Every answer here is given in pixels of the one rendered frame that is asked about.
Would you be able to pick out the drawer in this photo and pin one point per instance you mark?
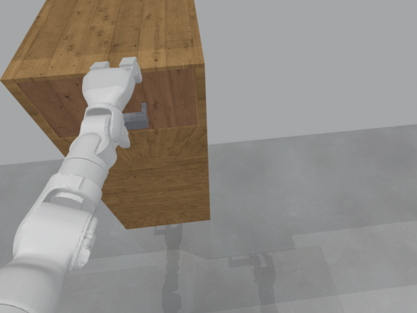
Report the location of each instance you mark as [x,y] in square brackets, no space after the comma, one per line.
[169,95]

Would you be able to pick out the left robot hand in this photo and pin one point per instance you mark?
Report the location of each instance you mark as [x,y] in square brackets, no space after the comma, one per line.
[113,86]

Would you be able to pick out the cabinet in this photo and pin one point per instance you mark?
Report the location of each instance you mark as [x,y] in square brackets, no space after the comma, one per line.
[163,177]

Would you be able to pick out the left robot upper arm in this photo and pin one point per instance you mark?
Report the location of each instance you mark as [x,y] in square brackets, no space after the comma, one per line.
[56,240]

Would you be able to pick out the left robot forearm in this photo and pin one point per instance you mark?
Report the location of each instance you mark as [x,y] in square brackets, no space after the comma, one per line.
[79,181]

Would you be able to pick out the handle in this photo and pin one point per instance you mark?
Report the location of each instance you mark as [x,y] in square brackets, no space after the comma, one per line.
[136,120]

